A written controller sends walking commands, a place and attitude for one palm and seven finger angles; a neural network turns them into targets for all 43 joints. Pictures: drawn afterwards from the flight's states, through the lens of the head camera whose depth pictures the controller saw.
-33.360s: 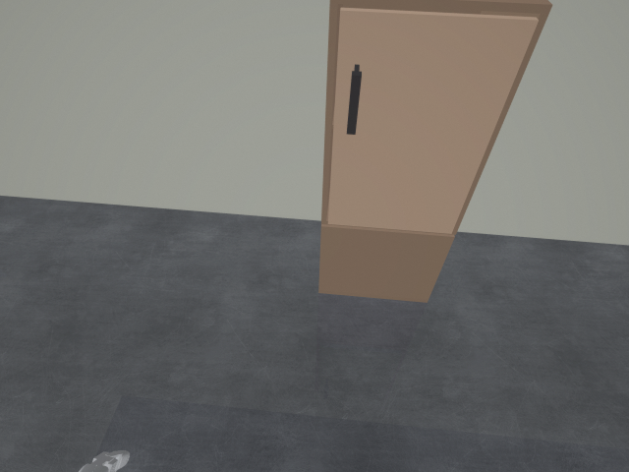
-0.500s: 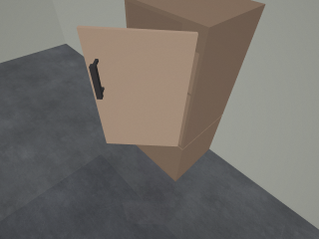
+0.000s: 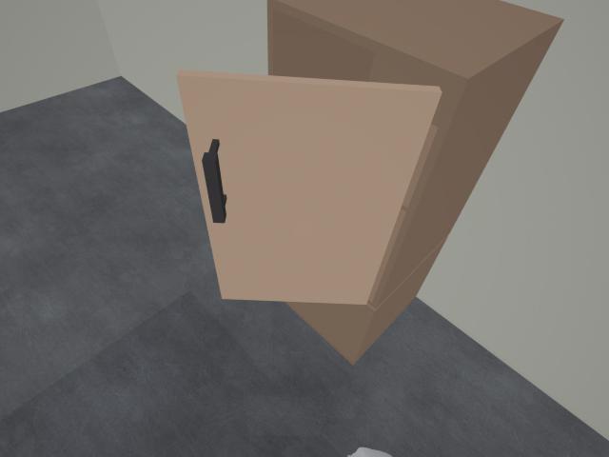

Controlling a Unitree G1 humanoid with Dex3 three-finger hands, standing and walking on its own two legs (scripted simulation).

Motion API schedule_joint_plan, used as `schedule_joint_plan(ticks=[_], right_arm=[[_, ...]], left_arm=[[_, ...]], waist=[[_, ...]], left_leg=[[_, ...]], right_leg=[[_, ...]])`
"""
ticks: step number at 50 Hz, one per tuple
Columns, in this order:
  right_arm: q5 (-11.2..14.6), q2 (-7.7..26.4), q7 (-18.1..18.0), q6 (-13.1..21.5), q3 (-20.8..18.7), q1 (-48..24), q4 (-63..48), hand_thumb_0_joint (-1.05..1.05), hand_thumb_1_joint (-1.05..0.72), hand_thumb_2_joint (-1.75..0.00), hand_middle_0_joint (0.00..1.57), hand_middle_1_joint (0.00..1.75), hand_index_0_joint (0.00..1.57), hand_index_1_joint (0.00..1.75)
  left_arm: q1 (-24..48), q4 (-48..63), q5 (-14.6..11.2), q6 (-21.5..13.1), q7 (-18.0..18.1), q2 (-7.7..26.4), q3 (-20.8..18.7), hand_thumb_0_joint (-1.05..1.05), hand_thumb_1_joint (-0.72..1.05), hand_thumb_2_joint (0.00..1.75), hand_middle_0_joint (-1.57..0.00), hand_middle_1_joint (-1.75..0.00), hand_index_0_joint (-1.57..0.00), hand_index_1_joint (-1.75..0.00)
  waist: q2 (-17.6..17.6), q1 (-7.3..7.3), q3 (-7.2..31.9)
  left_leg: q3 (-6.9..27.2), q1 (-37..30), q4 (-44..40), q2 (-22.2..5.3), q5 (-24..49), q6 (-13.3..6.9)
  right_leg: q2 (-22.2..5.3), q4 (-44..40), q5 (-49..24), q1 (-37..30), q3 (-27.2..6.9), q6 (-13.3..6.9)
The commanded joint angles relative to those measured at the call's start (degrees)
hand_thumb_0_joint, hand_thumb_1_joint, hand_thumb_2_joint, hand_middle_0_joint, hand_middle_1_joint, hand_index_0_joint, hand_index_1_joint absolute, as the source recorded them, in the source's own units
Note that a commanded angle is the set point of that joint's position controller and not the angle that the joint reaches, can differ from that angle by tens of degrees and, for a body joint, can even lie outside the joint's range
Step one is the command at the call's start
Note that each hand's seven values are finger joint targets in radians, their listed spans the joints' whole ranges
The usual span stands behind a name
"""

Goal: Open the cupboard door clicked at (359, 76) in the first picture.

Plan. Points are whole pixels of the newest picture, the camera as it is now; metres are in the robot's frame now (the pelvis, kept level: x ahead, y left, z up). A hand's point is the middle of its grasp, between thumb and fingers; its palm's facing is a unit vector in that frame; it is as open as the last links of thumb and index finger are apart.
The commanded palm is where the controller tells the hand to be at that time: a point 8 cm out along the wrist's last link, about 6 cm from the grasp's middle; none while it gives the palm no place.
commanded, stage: come to a stop and stand still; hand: left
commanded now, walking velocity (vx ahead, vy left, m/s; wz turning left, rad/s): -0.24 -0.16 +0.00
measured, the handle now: (217, 182) +0.52 +0.17 +0.06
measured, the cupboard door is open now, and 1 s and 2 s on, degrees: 44 44 44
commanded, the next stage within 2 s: look again from close up in 1.42 s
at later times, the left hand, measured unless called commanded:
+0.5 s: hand out of the picture +0.08 +0.15 -0.17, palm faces +0.05 -0.97 -0.24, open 7.2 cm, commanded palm none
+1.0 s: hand out of the picture -0.02 +0.19 -0.18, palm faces +0.01 -0.99 -0.16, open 7.3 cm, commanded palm none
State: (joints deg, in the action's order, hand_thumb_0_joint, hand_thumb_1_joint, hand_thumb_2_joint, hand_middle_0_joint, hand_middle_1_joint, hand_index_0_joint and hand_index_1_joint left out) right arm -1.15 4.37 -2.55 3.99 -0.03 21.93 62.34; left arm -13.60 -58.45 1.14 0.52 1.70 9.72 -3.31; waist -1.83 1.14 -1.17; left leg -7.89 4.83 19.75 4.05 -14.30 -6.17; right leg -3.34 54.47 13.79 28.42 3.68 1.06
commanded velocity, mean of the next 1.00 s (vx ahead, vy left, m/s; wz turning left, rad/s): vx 0.01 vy -0.01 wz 0.00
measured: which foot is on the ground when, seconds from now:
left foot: down 0.00-0.32, up 0.34-0.68, down 0.70-1.00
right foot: up 0.00-0.28, down 0.30-0.72, up 0.74-1.00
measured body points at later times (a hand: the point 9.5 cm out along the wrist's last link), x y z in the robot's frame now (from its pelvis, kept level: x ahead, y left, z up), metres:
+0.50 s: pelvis +0.00 -0.03 -0.01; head +0.04 -0.05 +0.44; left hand +0.08 +0.20 -0.15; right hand +0.03 -0.27 -0.17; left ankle -0.03 +0.09 -0.69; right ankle +0.04 -0.13 -0.74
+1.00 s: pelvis -0.02 +0.01 +0.00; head +0.00 +0.03 +0.45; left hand -0.02 +0.24 -0.16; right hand -0.06 -0.21 -0.15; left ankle -0.05 +0.11 -0.74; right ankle -0.02 -0.12 -0.70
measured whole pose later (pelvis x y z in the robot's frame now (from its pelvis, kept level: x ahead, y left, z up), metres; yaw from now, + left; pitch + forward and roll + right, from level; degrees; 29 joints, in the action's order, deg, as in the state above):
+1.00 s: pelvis -0.02 +0.01 +0.00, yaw -1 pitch +0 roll +0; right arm -1.8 6.3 -2.3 1.1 -1.3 20.4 62.9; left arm -17.5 -61.0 1.3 2.7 0.0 10.5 -2.8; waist -2.5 1.1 -1.8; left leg -3.5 5.9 20.0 -0.3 -13.9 -1.2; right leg -2.8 46.1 20.8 21.2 2.4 1.6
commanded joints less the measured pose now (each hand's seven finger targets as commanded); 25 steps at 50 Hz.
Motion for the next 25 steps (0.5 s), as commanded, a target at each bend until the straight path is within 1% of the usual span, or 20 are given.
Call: schedule_joint_plan(ticks=[1, 3, 7, 8, 9, 11, 12, 13, 14, 15, 16, 17, 18, 19, 20, 21, 22, 23, 24, 25], right_arm=[[-0.01, 8.34, -1.79, -1.24, -1.82, 5.17, 0.15, 0.00, -0.90, -0.90, 0.20, 0.30, 0.20, 0.30], [-0.11, 8.61, -2.05, -2.10, -2.34, 6.07, 0.39, 0.00, -0.90, -0.90, 0.20, 0.30, 0.20, 0.30], [-0.24, 8.19, -2.32, -3.08, -3.27, 6.05, 0.41, 0.00, -0.90, -0.90, 0.20, 0.30, 0.20, 0.30], [-0.35, 8.50, -2.25, -3.22, -3.43, 5.42, 0.09, 0.00, -0.90, -0.90, 0.20, 0.30, 0.20, 0.30], [-0.34, 8.59, -2.21, -3.35, -3.61, 4.91, 0.03, 0.00, -0.90, -0.90, 0.20, 0.30, 0.20, 0.30], [-0.22, 9.37, -2.00, -3.53, -4.08, 3.94, -0.30, 0.00, -0.90, -0.90, 0.20, 0.30, 0.20, 0.30], [-0.03, 9.84, -1.75, -3.58, -4.33, 2.99, -0.70, 0.00, -0.90, -0.90, 0.20, 0.30, 0.20, 0.30], [0.31, 10.24, -1.46, -3.68, -4.52, 2.51, -0.94, 0.00, -0.90, -0.90, 0.20, 0.30, 0.20, 0.30], [0.71, 10.30, -1.14, -3.77, -4.67, 2.36, -1.39, 0.00, -0.90, -0.90, 0.20, 0.30, 0.20, 0.30], [1.09, 9.02, -0.80, -3.95, -4.81, 3.17, -1.94, 0.00, -0.90, -0.90, 0.20, 0.30, 0.20, 0.30], [1.14, 6.49, -0.47, -4.08, -4.54, 2.24, -3.26, 0.00, -0.90, -0.90, 0.20, 0.30, 0.20, 0.30], [1.08, 6.66, -0.86, -4.90, -4.68, 1.01, -3.96, 0.00, -0.90, -0.90, 0.20, 0.30, 0.20, 0.30], [0.85, 5.42, -0.74, -5.84, -4.47, -1.86, -3.57, 0.00, -0.90, -0.90, 0.20, 0.30, 0.20, 0.30], [0.65, 5.17, -0.30, -6.54, -4.44, -2.86, -3.51, 0.00, -0.90, -0.90, 0.20, 0.30, 0.20, 0.30], [0.55, 5.32, 0.07, -6.98, -4.47, -2.53, -3.17, 0.00, -0.90, -0.90, 0.20, 0.30, 0.20, 0.30], [0.42, 5.57, 0.47, -7.29, -4.53, -2.35, -2.93, 0.00, -0.90, -0.90, 0.20, 0.30, 0.20, 0.30], [0.35, 5.72, 0.85, -7.32, -4.55, -2.43, -2.91, 0.00, -0.90, -0.90, 0.20, 0.30, 0.20, 0.30], [0.26, 5.84, 1.22, -7.41, -4.52, -2.50, -3.13, 0.00, -0.90, -0.90, 0.20, 0.30, 0.20, 0.30], [0.15, 6.44, 1.47, -7.33, -4.50, -2.97, -3.31, 0.00, -0.90, -0.90, 0.20, 0.30, 0.20, 0.30], [0.09, 6.88, 1.67, -7.15, -4.49, -3.73, -3.87, 0.00, -0.90, -0.90, 0.20, 0.30, 0.20, 0.30]], left_arm=[[-3.20, 1.71, -0.14, 1.12, 0.54, 0.17, 0.33, 0.00, 0.90, 0.90, -0.20, -0.30, -0.20, -0.30], [-0.54, 3.27, -0.04, 1.71, 0.63, 1.05, 0.01, 0.00, 0.90, 0.90, -0.20, -0.30, -0.20, -0.30], [2.37, 5.55, 0.07, 2.14, 0.88, 1.42, -0.37, 0.00, 0.90, 0.90, -0.20, -0.30, -0.20, -0.30], [2.65, 6.04, 0.04, 2.14, 0.89, 1.18, -0.39, 0.00, 0.90, 0.90, -0.20, -0.30, -0.20, -0.30], [2.93, 6.35, 0.03, 2.10, 0.90, 0.96, -0.36, 0.00, 0.90, 0.90, -0.20, -0.30, -0.20, -0.30], [1.78, 6.74, 0.03, 1.65, 0.91, 1.13, -0.30, 0.00, 0.90, 0.90, -0.20, -0.30, -0.20, -0.30], [-0.17, 6.44, 0.05, 1.29, 0.95, 1.81, -0.37, 0.00, 0.90, 0.90, -0.20, -0.30, -0.20, -0.30], [-2.33, 5.85, 0.03, 0.83, 0.95, 2.19, -0.47, 0.00, 0.90, 0.90, -0.20, -0.30, -0.20, -0.30], [-4.76, 5.04, 0.03, 0.21, 1.01, 2.89, -0.56, 0.00, 0.90, 0.90, -0.20, -0.30, -0.20, -0.30], [-7.04, 4.15, 0.17, -0.43, 1.47, 5.05, -0.93, 0.00, 0.90, 0.90, -0.20, -0.30, -0.20, -0.30], [-8.52, 3.19, 0.19, -1.08, 1.84, 7.70, -1.41, 0.00, 0.90, 0.90, -0.20, -0.30, -0.20, -0.30], [-6.87, 3.86, -0.29, -1.19, 1.84, 7.62, -0.92, 0.00, 0.90, 0.90, -0.20, -0.30, -0.20, -0.30], [-3.77, 4.34, -0.17, -0.95, 2.12, 6.39, -0.77, 0.00, 0.90, 0.90, -0.20, -0.30, -0.20, -0.30], [-0.96, 5.12, -0.04, -0.73, 2.12, 5.69, -0.52, 0.00, 0.90, 0.90, -0.20, -0.30, -0.20, -0.30], [0.97, 5.60, -0.01, -0.66, 2.01, 5.25, -0.40, 0.00, 0.90, 0.90, -0.20, -0.30, -0.20, -0.30], [1.48, 5.93, -0.04, -0.73, 1.85, 5.20, -0.45, 0.00, 0.90, 0.90, -0.20, -0.30, -0.20, -0.30], [1.46, 5.85, 0.04, -0.80, 1.84, 5.68, -0.50, 0.00, 0.90, 0.90, -0.20, -0.30, -0.20, -0.30], [1.44, 5.92, 0.17, -0.84, 1.76, 6.81, -0.76, 0.00, 0.90, 0.90, -0.20, -0.30, -0.20, -0.30], [0.99, 6.11, 0.28, -0.82, 1.56, 7.33, -0.99, 0.00, 0.90, 0.90, -0.20, -0.30, -0.20, -0.30], [0.36, 5.95, 0.40, -0.82, 1.42, 7.87, -1.22, 0.00, 0.90, 0.90, -0.20, -0.30, -0.20, -0.30]], waist=[[7.03, -0.50, -1.88], [7.48, 0.33, -4.33], [8.02, 0.91, -4.88], [7.81, 0.81, -4.45], [8.55, 0.74, -3.99], [9.41, 0.13, -1.16], [8.99, -0.76, 0.12], [7.94, -1.74, 1.93], [6.48, -2.64, 4.11], [0.28, -2.58, 7.17], [-7.23, -2.70, 8.40], [-4.61, -2.08, 7.67], [-2.76, -1.88, 4.97], [-2.57, -1.11, 1.81], [-2.54, 0.00, 0.17], [-2.26, 0.19, 0.00], [-1.07, -0.02, 0.39], [-2.68, -0.03, 0.14], [-3.85, -0.65, 0.50], [-5.43, -1.25, 0.78]], left_leg=[[9.12, -4.00, 0.83, -18.70, 60.53, 5.25], [10.59, -2.79, 1.43, -19.65, 61.34, 4.15], [12.09, -2.97, 2.90, -20.67, 60.54, 0.79], [11.88, -3.34, 3.43, -20.75, 60.26, -0.18], [11.72, -3.76, 3.94, -20.41, 61.01, -0.51], [11.52, -5.79, 6.94, -20.09, 63.35, -1.03], [10.97, -6.30, 9.39, -19.42, 62.59, -0.63], [10.26, -5.87, 12.38, -18.06, 59.68, 0.33], [9.42, -4.22, 16.68, -15.65, 53.90, 1.94], [6.81, 2.02, 24.71, -11.28, 38.71, 4.14], [3.12, 14.94, 34.50, -3.33, -6.30, 7.29], [8.03, 16.90, 39.81, -2.49, -21.79, 7.30], [10.98, 16.14, 42.36, -4.76, -20.51, 7.25], [10.91, 16.46, 43.75, -5.21, -18.22, 7.64], [10.36, 16.55, 44.11, -5.68, -15.68, 7.97], [9.78, 16.13, 43.29, -5.70, -13.42, 8.27], [9.07, 15.77, 41.48, -5.74, -12.20, 8.41], [8.45, 15.46, 39.79, -5.91, -11.33, 8.55], [7.92, 15.46, 37.66, -5.71, -10.82, 8.67], [7.58, 15.79, 35.11, -5.73, -10.82, 8.74]], right_leg=[[1.35, -5.81, -0.16, -0.14, -0.60, -0.34], [2.02, -5.36, 2.07, 0.26, -0.43, -0.79], [2.42, -4.61, 5.60, 0.32, -1.56, -1.51], [2.31, -5.94, 6.49, -0.57, -1.71, -1.58], [2.44, -7.59, 6.80, -1.65, -1.37, -1.78], [2.44, -14.06, 6.27, -5.27, -0.80, -2.14], [2.46, -18.19, 3.42, -7.65, -0.46, -2.25], [2.21, -23.63, -2.12, -11.62, -0.27, -2.25], [1.28, -29.47, -11.50, -16.62, -0.84, -2.77], [-5.33, -29.73, -33.51, -24.08, -6.58, -5.44], [-17.09, -26.42, -62.67, -32.31, -18.00, -13.22], [-21.91, -27.91, -66.56, -28.97, -17.63, -17.51], [-20.08, -30.11, -54.05, -22.81, -16.33, -17.95], [-17.35, -32.03, -44.45, -17.43, -15.28, -16.60], [-15.42, -33.20, -37.59, -14.93, -13.54, -15.16], [-13.87, -34.25, -32.02, -13.35, -11.98, -13.76], [-13.11, -34.91, -28.44, -13.16, -11.68, -13.13], [-12.81, -35.82, -23.09, -12.12, -11.42, -12.55], [-12.13, -36.39, -19.07, -12.95, -12.01, -12.05], [-12.21, -36.88, -15.70, -14.07, -13.08, -11.93]])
